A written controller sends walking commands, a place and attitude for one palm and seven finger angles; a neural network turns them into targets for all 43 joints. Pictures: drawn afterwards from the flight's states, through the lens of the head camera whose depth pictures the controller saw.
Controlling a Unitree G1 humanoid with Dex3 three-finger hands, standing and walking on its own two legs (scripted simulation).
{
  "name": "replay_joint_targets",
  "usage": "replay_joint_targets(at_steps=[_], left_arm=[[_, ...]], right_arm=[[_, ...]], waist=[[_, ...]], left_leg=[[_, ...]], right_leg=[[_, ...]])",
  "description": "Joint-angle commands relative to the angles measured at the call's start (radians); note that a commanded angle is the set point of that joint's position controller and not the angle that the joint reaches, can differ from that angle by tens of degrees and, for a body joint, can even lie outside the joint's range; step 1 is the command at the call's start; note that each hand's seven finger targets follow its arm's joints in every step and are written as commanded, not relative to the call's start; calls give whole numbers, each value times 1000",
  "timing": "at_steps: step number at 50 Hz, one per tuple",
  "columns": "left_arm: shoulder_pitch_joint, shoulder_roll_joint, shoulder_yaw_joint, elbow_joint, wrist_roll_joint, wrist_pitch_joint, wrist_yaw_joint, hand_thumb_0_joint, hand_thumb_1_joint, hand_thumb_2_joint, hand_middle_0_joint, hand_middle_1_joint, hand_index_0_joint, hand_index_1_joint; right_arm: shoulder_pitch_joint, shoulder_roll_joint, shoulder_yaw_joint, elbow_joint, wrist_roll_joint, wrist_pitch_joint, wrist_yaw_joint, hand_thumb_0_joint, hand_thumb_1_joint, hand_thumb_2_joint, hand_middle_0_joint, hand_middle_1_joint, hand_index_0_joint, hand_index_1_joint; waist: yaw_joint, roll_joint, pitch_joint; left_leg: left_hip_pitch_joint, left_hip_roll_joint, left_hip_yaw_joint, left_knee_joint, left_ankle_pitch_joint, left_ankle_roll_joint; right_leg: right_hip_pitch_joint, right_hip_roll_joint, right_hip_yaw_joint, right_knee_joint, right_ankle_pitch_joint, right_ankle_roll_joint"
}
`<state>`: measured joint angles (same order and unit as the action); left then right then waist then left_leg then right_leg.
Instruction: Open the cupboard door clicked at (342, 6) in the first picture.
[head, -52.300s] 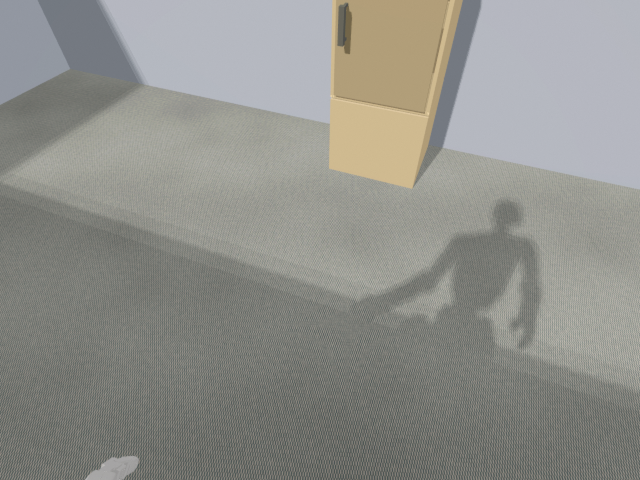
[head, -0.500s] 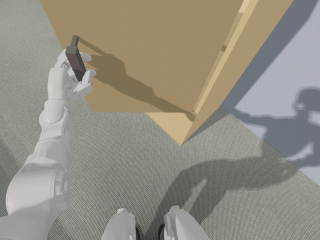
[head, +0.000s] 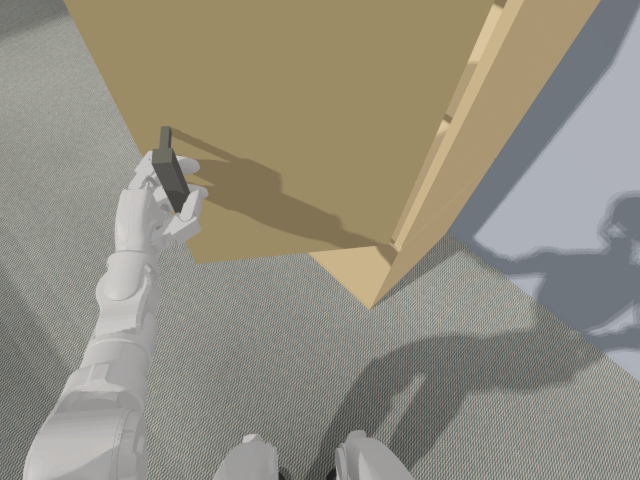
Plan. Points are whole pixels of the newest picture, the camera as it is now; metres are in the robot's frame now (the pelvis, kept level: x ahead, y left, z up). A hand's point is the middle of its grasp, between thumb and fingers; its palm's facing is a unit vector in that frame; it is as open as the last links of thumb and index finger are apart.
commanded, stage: pull the door open along its arc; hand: left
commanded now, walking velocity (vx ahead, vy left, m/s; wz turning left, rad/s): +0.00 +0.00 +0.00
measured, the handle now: (178, 179) +0.49 +0.17 +0.04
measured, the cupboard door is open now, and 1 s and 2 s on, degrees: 53 86 86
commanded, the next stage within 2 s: open thumb and fingers to let go in 0.56 s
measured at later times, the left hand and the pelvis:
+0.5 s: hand (267, 343) +0.27 +0.05 +0.04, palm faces +0.32 -0.95 +0.00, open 6.5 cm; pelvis +0.01 -0.03 +0.01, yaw +3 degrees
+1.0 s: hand (282, 346) +0.27 +0.03 +0.03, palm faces +0.40 -0.92 -0.03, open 8.8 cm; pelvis +0.00 -0.08 +0.00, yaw +5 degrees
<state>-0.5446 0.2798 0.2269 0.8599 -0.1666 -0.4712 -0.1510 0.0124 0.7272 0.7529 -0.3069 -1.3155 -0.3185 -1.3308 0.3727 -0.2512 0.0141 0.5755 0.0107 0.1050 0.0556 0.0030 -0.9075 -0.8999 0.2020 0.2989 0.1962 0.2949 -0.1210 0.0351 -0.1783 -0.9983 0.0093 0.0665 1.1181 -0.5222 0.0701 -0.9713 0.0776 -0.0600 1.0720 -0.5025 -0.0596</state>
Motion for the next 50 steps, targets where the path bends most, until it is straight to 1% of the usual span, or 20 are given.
replay_joint_targets(at_steps=[1, 3, 4, 5, 7, 10, 14, 15, 18, 19, 24, 27, 30, 32, 33, 34, 38, 41, 46, 50], left_arm=[[47, 61, -46, -358, -26, -68, -14, 0, 900, 900, -400, -1350, -400, -1350], [175, 13, -95, -460, -33, -61, -13, 0, 900, 900, -400, -1350, -400, -1350], [211, -5, 57, -548, -107, -60, 135, 0, 900, 900, -400, -1350, -400, -1350], [304, -83, -45, -573, -72, -50, 209, 0, 900, 900, -400, -1350, -400, -1350], [394, -167, -113, -630, -42, -35, 293, 0, 900, 900, -400, -1350, -400, -1350], [498, -154, -123, -757, 46, -51, 425, 0, 900, 900, -400, -1350, -400, -1350], [657, -248, -243, -849, 183, -39, 568, 0, 900, 900, -400, -1350, -400, -1350], [688, -244, -240, -852, 213, -26, 602, 0, 900, 900, -400, -1350, -400, -1350], [774, -282, -269, -900, 259, 20, 664, 0, 900, 900, -400, -1350, -400, -1350], [784, -312, -305, -912, 264, 35, 669, 0, 900, 900, -400, -1350, -400, -1350], [825, -352, -351, -929, 256, 70, 672, 0, 900, 900, -400, -1350, -400, -1350], [787, -411, -425, -912, 257, 72, 661, 0, 900, 900, -400, -1350, -400, -1350], [739, -457, -491, -913, 266, 67, 655, 0, 900, 900, -400, -1350, -400, -1350], [714, -464, -517, -913, 281, 58, 653, 0, 900, 900, -400, -1350, -400, -1350], [606, -421, -488, -898, 283, 52, 661, 0, 900, 900, -400, -1350, -400, -1350], [603, -401, -465, -882, 285, 44, 659, 0, 830, 870, -395, -1342, -395, -1342], [621, -353, -415, -886, 253, 24, 635, 0, 550, 750, -375, -1313, -375, -1313], [605, -337, -397, -903, 230, 15, 611, 0, 340, 660, -360, -1290, -360, -1290], [596, -325, -381, -934, 187, -3, 580, 0, -10, 510, -335, -1253, -335, -1253], [668, -315, -346, -913, 169, -16, 581, 0, -290, 390, -315, -1222, -315, -1222]], right_arm=[[34, -150, -66, -139, 14, -40, 4, 0, -900, -900, 200, 300, 200, 300], [8, -143, -68, -162, 16, -44, 8, 0, -900, -900, 200, 300, 200, 300], [-32, -116, -66, -172, 3, -58, 7, 0, -900, -900, 200, 300, 200, 300], [-49, -110, -60, -184, -2, -74, 13, 0, -900, -900, 200, 300, 200, 300], [-67, -102, -57, -178, -9, -82, 26, 0, -900, -900, 200, 300, 200, 300], [-90, -92, -62, -188, -32, -91, 30, 0, -900, -900, 200, 300, 200, 300], [-141, -57, -53, -199, -49, -93, 38, 0, -900, -900, 200, 300, 200, 300], [-140, -51, -49, -201, -54, -92, 34, 0, -900, -900, 200, 300, 200, 300], [-187, -25, -36, -213, -61, -94, 17, 0, -900, -900, 200, 300, 200, 300], [-198, -19, -32, -217, -62, -97, 9, 0, -900, -900, 200, 300, 200, 300], [-233, -2, -19, -210, -66, -115, -26, 0, -900, -900, 200, 300, 200, 300], [-243, -1, -12, -204, -68, -136, -30, 0, -900, -900, 200, 300, 200, 300], [-241, -1, -9, -195, -74, -164, -27, 0, -900, -900, 200, 300, 200, 300], [-242, -6, -13, -190, -77, -182, -26, 0, -900, -900, 200, 300, 200, 300], [-237, -10, -13, -174, -79, -185, -29, 0, -900, -900, 200, 300, 200, 300], [-236, -12, -18, -168, -80, -188, -32, 0, -900, -900, 200, 300, 200, 300], [-231, -14, -32, -163, -72, -195, -36, 0, -900, -900, 200, 300, 200, 300], [-220, -21, -41, -153, -64, -190, -37, 0, -900, -900, 200, 300, 200, 300], [-226, -30, -47, -145, -56, -189, -40, 0, -900, -900, 200, 300, 200, 300], [-229, -34, -51, -148, -56, -193, -35, 0, -900, -900, 200, 300, 200, 300]], waist=[[82, 3, -418], [89, -28, -392], [182, -46, -382], [162, -6, -358], [143, -30, -305], [159, -65, -333], [166, -39, -304], [168, -61, -298], [175, -76, -289], [165, -75, -276], [144, -109, -212], [114, -105, -163], [83, -102, -158], [72, -104, -185], [53, -114, -168], [63, -129, -180], [90, -164, -268], [91, -179, -305], [91, -166, -279], [103, -180, -270]], left_leg=[[342, -1, -93, -130, 546, -41], [333, -2, -87, -138, 535, -38], [311, -3, -75, -162, 538, -51], [329, -4, -79, -160, 551, -57], [335, 3, -90, -151, 555, -66], [320, -1, -94, -133, 548, -66], [312, -10, -93, -126, 511, -68], [299, -15, -96, -125, 489, -64], [283, -29, -92, -133, 399, -62], [282, -36, -89, -135, 370, -60], [239, -48, -92, -131, 273, -60], [214, -47, -102, -114, 235, -61], [189, -46, -112, -87, 210, -62], [167, -46, -117, -69, 196, -63], [136, -45, -120, -51, 178, -62], [108, -47, -120, -42, 159, -64], [39, -52, -117, -24, 156, -72], [15, -52, -116, -14, 161, -72], [33, -49, -121, -27, 153, -70], [6, -52, -131, -17, 144, -71]], right_leg=[[315, -22, 47, -111, 530, 28], [338, -26, 51, -119, 541, 32], [365, -26, 30, -120, 520, 29], [345, -22, 23, -114, 509, 29], [298, -30, 12, -108, 487, 30], [331, -35, 24, -80, 510, 26], [318, -47, 35, -70, 495, 21], [325, -44, 36, -73, 492, 18], [355, -46, 44, -97, 450, 15], [362, -48, 52, -115, 441, 17], [401, -76, 107, -180, 444, 37], [377, -99, 132, -199, 451, 52], [364, -122, 171, -215, 464, 64], [365, -138, 195, -212, 465, 74], [349, -149, 214, -217, 444, 79], [369, -158, 238, -225, 411, 85], [503, -197, 322, -234, 510, 108], [570, -218, 362, -233, 606, 158], [542, -207, 333, -239, 532, 122], [557, -212, 359, -238, 561, 152]])
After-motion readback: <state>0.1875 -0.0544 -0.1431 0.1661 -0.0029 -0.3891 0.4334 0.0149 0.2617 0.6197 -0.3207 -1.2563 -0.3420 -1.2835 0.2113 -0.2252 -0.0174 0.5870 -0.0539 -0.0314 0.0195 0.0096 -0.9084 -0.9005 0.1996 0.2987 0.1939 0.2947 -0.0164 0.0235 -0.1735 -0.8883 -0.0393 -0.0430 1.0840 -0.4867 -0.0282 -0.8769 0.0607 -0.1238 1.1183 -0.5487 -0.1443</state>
